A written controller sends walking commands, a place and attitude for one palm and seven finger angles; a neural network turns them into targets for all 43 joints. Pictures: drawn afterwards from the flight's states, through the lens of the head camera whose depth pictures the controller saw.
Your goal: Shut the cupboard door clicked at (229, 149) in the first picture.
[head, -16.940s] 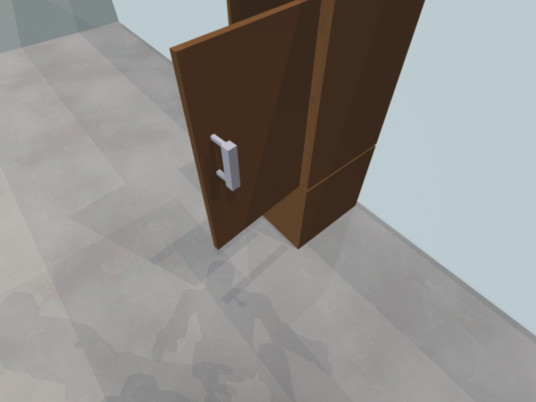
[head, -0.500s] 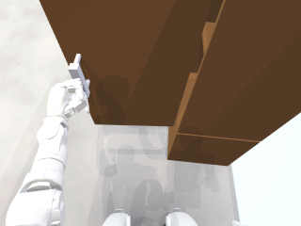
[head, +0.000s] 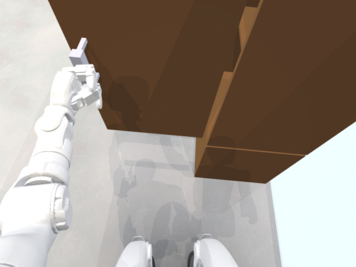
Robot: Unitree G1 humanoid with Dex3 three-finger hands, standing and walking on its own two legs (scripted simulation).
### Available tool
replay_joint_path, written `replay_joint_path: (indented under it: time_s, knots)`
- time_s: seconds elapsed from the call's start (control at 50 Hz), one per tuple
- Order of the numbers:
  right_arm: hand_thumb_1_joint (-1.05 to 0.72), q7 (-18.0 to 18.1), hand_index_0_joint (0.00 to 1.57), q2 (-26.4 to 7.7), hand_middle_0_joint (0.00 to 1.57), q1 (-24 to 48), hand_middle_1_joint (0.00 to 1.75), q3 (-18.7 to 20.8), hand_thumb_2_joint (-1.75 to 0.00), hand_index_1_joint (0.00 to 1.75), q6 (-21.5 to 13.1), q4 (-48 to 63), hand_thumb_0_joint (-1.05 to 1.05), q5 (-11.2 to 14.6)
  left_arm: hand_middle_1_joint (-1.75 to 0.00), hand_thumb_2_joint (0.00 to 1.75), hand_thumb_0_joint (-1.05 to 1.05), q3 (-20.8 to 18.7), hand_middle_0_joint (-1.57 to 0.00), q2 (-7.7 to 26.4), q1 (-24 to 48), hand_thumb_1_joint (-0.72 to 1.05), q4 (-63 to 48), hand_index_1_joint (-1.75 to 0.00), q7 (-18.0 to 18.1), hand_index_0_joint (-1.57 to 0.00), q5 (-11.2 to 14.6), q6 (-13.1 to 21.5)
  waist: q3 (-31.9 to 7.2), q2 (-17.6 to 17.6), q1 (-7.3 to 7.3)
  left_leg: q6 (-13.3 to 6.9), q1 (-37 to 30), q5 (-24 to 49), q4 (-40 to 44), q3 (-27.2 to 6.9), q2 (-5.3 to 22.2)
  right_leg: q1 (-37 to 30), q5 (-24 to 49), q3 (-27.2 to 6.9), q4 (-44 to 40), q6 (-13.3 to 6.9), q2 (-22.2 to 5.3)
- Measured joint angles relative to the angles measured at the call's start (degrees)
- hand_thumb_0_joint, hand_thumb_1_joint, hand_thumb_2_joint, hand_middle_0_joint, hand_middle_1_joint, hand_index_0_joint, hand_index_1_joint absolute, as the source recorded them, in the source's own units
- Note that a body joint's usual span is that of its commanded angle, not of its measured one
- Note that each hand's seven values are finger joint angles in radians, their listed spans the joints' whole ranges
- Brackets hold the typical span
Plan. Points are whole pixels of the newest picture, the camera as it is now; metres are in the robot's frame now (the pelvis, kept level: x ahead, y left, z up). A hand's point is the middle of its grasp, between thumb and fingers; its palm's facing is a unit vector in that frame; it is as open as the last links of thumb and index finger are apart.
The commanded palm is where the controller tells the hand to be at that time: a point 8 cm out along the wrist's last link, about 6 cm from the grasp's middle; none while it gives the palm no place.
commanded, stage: push the door shut along its arc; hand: left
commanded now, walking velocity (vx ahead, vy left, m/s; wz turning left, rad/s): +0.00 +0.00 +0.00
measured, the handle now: (88, 67) +0.56 +0.20 +0.07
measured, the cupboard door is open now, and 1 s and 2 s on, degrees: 90 76 67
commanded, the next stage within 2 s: pull the fist back off the door in 1.20 s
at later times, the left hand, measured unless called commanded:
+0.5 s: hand (111, 71) +0.54 +0.14 +0.08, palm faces -0.26 -0.97 -0.03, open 3.1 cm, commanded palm +0.55 +0.16 +0.08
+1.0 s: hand (130, 55) +0.59 +0.10 +0.08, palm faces -0.37 -0.93 -0.02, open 2.9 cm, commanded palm +0.61 +0.12 +0.08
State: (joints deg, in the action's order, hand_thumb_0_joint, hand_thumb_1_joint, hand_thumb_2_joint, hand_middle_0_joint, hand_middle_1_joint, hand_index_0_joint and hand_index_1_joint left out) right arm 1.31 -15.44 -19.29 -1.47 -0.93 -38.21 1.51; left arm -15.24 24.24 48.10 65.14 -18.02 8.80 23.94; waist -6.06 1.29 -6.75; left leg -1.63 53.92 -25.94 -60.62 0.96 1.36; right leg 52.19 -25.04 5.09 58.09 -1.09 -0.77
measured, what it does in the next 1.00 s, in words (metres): stands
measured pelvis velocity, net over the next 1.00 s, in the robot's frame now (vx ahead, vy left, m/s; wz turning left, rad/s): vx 0.01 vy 0.01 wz -0.05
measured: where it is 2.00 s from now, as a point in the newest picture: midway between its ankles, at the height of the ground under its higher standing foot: outside the picture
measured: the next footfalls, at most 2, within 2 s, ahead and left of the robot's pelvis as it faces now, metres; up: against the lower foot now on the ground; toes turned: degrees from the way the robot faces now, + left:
none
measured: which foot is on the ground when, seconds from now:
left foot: down 0.00-1.00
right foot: down 0.00-1.00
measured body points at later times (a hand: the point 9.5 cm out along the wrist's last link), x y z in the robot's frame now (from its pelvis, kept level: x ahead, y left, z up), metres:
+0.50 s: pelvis -0.01 +0.01 -0.02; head +0.15 +0.03 +0.41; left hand +0.55 +0.19 +0.08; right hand -0.03 -0.26 -0.12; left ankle +0.03 +0.10 -0.66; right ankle +0.02 -0.11 -0.66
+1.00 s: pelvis +0.01 +0.01 -0.03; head +0.19 +0.02 +0.39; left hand +0.60 +0.15 +0.09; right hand -0.06 -0.24 -0.12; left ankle +0.03 +0.10 -0.66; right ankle +0.02 -0.11 -0.66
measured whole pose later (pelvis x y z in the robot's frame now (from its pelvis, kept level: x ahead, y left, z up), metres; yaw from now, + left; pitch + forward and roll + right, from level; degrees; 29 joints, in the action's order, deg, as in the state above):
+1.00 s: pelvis +0.01 +0.01 -0.03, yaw -3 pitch +28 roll -4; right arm 1.2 -14.9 -24.9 -3.3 -1.2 -38.0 -1.0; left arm -16.5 36.3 74.6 76.2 -26.0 1.5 13.0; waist -5.2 3.2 -15.5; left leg -2.4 67.5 -29.0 -68.0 1.1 3.4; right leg 65.2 -26.0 4.7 62.9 -0.6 1.1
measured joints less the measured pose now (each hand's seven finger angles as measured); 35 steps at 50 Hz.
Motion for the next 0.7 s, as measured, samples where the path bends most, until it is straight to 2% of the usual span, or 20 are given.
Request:
replay_joint_path:
  time_s: [0.24,0.42,0.54,0.6,0.7]
  knots:
    - [-0.9,-0.1,0.2,-1.0,0.2,-2.2,0.29,-0.2,-0.9,0.3,-1.3,-0.8,0.0,-0.6,-1.5,0.9,0.02,-0.3,-1.3,5.5,9.6,0.9,5.1,-1.5,-3.5,-1.34,-1.3,-3.4,0.2,0.3,-3.01,-0.1,5.9,-0.2,-3.0,-0.7,0.5,5.3,0.3,0.6,1.8,-0.1,0.5]
    - [-0.9,-0.6,0.2,-0.8,0.2,-3.4,0.29,-0.7,-0.9,0.3,-1.3,-0.2,0.0,-1.1,-1.5,0.9,0.02,-0.8,-1.3,7.0,14.5,0.9,7.1,-1.5,-3.9,-1.31,-2.8,-5.4,0.4,0.6,-4.67,-0.5,8.4,-0.7,-4.2,-0.5,0.8,7.6,0.3,0.4,2.4,0.3,0.7]
    - [-0.9,-0.8,0.2,-0.4,0.2,-3.7,0.29,-1.1,-0.9,0.3,-1.3,-0.4,0.0,-1.6,-1.5,0.9,0.02,1.1,-1.3,7.6,18.4,0.9,8.3,-1.5,-4.6,-1.3,-4.3,-6.7,0.5,1.0,-5.62,-0.7,10.1,-1.1,-5.1,-0.6,0.8,9.1,0.1,0.4,3.0,0.5,0.7]
    - [-0.9,-0.8,0.2,-0.2,0.2,-3.8,0.29,-1.2,-0.9,0.3,-1.2,-0.2,0.0,-1.9,-1.5,0.9,0.02,0.2,-1.3,7.3,19.7,0.9,8.7,-1.5,-4.8,-1.3,-4.5,-7.4,0.4,1.1,-6.18,-0.8,10.7,-1.4,-5.5,-0.4,1.0,9.8,0.0,0.2,3.2,0.6,0.9]
    - [-0.9,-0.8,0.21,-0.2,0.2,-3.7,0.3,-1.7,-0.9,0.3,-1.1,1.0,0.0,-2.1,-1.5,0.9,0.02,-2.0,-1.3,8.6,22.5,0.9,10.5,-1.5,-4.9,-1.3,-6.3,-8.4,0.4,1.5,-8.02,-1.0,11.7,-2.1,-6.3,0.1,1.6,11.0,-0.2,-0.3,3.8,0.7,1.4]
